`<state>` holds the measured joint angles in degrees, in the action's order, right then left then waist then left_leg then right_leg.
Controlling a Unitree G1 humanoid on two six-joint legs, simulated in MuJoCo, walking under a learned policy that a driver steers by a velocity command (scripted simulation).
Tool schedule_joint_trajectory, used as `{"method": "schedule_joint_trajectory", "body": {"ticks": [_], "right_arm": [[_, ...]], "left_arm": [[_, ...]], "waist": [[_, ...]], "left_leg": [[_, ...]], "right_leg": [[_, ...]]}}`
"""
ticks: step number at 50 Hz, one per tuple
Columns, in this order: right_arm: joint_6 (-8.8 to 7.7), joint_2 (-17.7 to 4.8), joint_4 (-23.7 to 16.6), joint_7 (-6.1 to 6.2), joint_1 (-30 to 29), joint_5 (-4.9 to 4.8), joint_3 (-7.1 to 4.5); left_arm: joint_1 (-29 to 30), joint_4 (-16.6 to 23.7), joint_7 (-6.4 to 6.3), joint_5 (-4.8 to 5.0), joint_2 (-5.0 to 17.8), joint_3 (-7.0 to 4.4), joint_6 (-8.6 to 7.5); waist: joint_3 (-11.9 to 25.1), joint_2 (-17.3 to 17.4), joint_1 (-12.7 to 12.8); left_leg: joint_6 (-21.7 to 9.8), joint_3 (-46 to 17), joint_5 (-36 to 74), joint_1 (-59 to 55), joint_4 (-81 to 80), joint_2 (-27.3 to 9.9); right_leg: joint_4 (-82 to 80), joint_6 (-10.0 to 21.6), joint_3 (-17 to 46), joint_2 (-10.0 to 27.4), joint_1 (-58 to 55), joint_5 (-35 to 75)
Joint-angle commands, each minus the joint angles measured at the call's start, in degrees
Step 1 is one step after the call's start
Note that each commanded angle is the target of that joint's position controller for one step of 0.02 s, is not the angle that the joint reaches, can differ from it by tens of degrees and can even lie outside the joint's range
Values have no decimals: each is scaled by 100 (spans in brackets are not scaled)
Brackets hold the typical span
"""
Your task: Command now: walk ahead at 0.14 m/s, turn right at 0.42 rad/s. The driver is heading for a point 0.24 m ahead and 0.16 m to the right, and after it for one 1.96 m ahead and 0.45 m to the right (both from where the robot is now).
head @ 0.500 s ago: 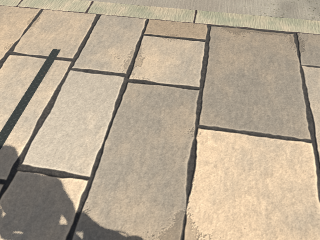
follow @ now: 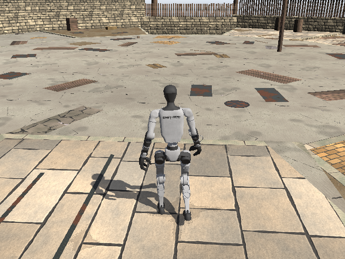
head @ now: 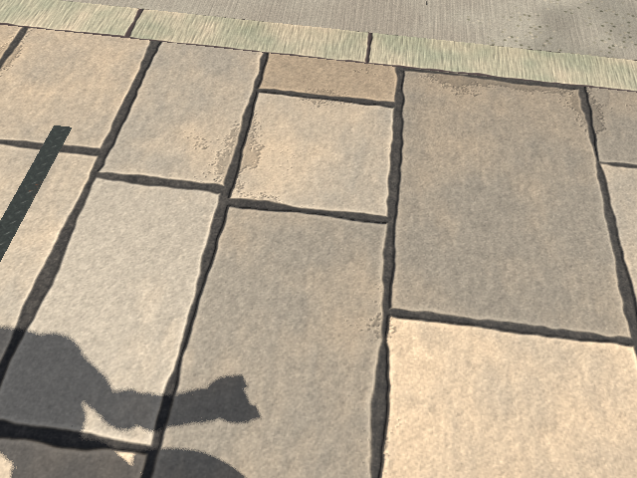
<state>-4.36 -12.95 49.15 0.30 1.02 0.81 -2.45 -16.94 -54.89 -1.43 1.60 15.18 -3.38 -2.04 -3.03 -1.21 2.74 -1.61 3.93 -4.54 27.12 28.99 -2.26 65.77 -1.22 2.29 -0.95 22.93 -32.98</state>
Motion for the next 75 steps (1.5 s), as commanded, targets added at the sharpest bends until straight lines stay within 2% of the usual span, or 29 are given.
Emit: {"method": "schedule_joint_trajectory", "body": {"ticks": [1,3,9,13,16,17,18,19,20,21,22,29,36,39,40,41,42,43,48,56,58,61,67,69,70,71,72,73,75], "right_arm": [[104,-740,-156,98,268,65,-168],[103,-782,-136,115,95,139,-193],[198,-1090,-93,284,30,24,-302],[343,-1250,-42,267,120,-93,-358],[459,-1158,51,237,247,-215,-357],[503,-927,153,200,522,-176,-318],[496,-604,-71,130,490,76,-238],[450,-763,-311,164,-149,68,-290],[451,-919,-355,185,-315,-59,-343],[455,-946,-285,223,-147,-110,-370],[461,-1015,-151,275,-5,-58,-407],[411,-764,-157,249,63,-77,-346],[365,-843,-120,106,150,-135,-291],[278,-767,6,25,516,-74,-242],[257,-1008,34,26,677,17,-273],[267,-1472,8,46,711,76,-351],[288,-1211,61,35,456,54,-270],[275,-882,-30,19,175,27,-185],[170,-966,77,26,346,-31,-163],[277,-824,238,80,457,-44,-88],[304,-838,354,65,595,-81,-97],[221,-884,329,82,656,-202,-102],[-55,-1248,447,9,1169,-239,-225],[-32,-1087,247,-41,680,-262,-181],[-62,-891,24,-58,233,-258,-117],[-192,-754,-198,-52,-14,-212,-88],[-280,-876,-199,-52,74,-177,-117],[-294,-972,-167,-102,209,-280,-148],[-256,-758,-185,-174,168,-336,-88]], "left_arm": [[-392,361,-128,-22,434,-205,277],[-484,468,-157,-44,260,-219,395],[212,940,-30,-83,351,-254,432],[491,1162,97,-84,478,-304,481],[151,1112,149,-136,543,-377,488],[-33,1097,102,-164,850,-478,472],[-91,1241,-11,-168,1553,-605,473],[-120,1366,35,-338,1602,-570,337],[53,1394,75,-367,1471,-537,198],[376,1452,61,-264,1388,-524,113],[646,1540,38,-157,1162,-457,102],[578,1572,-104,-136,890,-315,128],[765,1507,-18,-222,885,-236,202],[852,1442,-21,-141,728,-136,230],[692,1424,-32,-192,608,-87,202],[394,1436,-8,-300,486,-65,157],[451,1478,-1,-285,419,-58,145],[645,1448,2,-286,594,-85,148],[854,1373,21,-226,607,-128,287],[765,1091,29,-223,512,-115,175],[571,935,15,-174,532,-131,183],[491,970,-3,-71,552,-130,52],[643,1098,140,8,274,-83,-401],[-42,808,169,2,380,-145,-429],[-676,562,168,19,676,-251,-446],[-1420,336,184,16,1267,-446,-439],[-1579,373,237,-87,1062,-365,-446],[-1331,445,252,-159,726,-242,-438],[-1078,519,252,-124,557,-155,-390]], "waist": [[1002,870,-126],[756,944,-5],[912,804,-113],[848,837,-174],[843,633,16],[697,-80,0],[561,-1884,-285],[766,-1487,32],[760,-896,-34],[734,-674,-231],[802,-487,-306],[977,-572,-266],[728,-705,-147],[716,-494,-439],[879,-203,-384],[997,746,-54],[900,1370,45],[805,1242,-8],[601,535,-231],[451,5,-369],[436,29,-370],[-293,190,-354],[-303,1098,-313],[-101,902,84],[17,236,328],[230,-1164,511],[295,-1384,519],[153,-693,265],[-34,-149,100]], "left_leg": [[-1075,-1258,445,-1284,-1320,-1570],[-1164,-800,140,-690,-1644,-1482],[-1189,-216,128,-1079,-1741,-1699],[-989,-55,-77,-1474,-1505,-1833],[-469,236,-557,-1421,-686,-1585],[-31,638,-1071,-924,316,-1157],[563,1063,-3129,839,2266,-278],[575,-65,-3465,1344,3318,121],[461,-430,-2991,1484,3696,70],[372,-568,-2421,1570,3685,7],[361,-660,-2082,1517,3641,-70],[504,-722,-1183,953,2507,42],[474,-512,-1515,-405,1067,93],[247,-430,-87,-1447,-699,108],[89,-864,745,-2059,-805,-329],[-289,-1538,1995,-2445,-606,-1090],[-902,-1919,1618,-1938,-714,-1430],[-898,-1858,996,-1677,-826,-1284],[-107,-965,-279,-1389,-578,-403],[-31,-693,-345,-1571,-303,-161],[-105,-591,-1843,-1484,-314,-8],[-465,-1036,-3689,-1019,-504,-182],[-1284,-2998,-3065,-1673,-1332,-1497],[-930,-2189,-1822,-1007,-830,-1071],[-513,-1226,-957,-365,192,-387],[-34,-209,-503,890,2170,391],[35,-525,-2546,2088,3362,486],[-118,-787,-2733,2569,3979,180],[-270,-669,-2054,3032,4092,-208]], "right_leg": [[540,-138,13,589,872,506],[251,-124,-172,549,580,779],[-1299,-23,-319,660,316,1575],[-2159,142,-553,518,-8,1445],[-3541,502,-751,219,-871,2095],[-4304,785,-45,522,-1325,2949],[-4470,1507,2022,1941,-2093,4914],[-4736,2197,2680,2271,-1690,4587],[-4791,2026,2225,1992,-1676,4289],[-4746,1690,1845,1740,-1674,4080],[-4688,1441,1632,1585,-1664,3931],[-4638,1372,1329,1303,-1815,3975],[-4486,1467,1477,1252,-1212,3778],[-4125,1093,1395,975,-1041,3811],[-3896,798,1267,721,-800,3270],[-3248,505,718,97,-375,2131],[-3354,278,388,-76,-380,1308],[-3443,192,351,73,-671,1470],[-3774,384,513,168,-1156,2849],[-3959,393,617,223,-1011,2931],[-3938,475,487,63,-920,1351],[-3921,687,571,87,-136,-656],[-2847,654,-167,14,289,940],[-3581,799,-73,45,-1017,1202],[-4111,999,717,387,-1896,1506],[-4741,1443,2413,1216,-3243,2291],[-4951,1836,3501,1969,-3899,3458],[-4755,1817,3155,2051,-3946,3766],[-4919,1599,2247,1881,-3854,4122]]}}
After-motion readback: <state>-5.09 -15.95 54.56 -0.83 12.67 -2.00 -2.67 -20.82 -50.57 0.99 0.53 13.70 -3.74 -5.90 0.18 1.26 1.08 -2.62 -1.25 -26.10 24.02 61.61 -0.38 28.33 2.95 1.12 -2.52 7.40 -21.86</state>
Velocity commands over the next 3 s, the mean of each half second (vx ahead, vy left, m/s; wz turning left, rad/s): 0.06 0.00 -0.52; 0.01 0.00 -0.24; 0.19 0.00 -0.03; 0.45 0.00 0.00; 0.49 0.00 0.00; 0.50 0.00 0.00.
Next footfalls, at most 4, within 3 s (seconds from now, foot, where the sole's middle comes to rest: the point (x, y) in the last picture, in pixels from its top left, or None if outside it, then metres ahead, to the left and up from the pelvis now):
0.34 right None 0.09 -0.14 -0.76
0.80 left None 0.17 0.08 -0.76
1.80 left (369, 432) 0.53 -0.08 -0.76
2.36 right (518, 360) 0.71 -0.41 -0.76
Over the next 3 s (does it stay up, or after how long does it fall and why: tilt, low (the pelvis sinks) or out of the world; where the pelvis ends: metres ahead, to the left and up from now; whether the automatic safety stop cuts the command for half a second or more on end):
stays up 0.93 -0.34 0.00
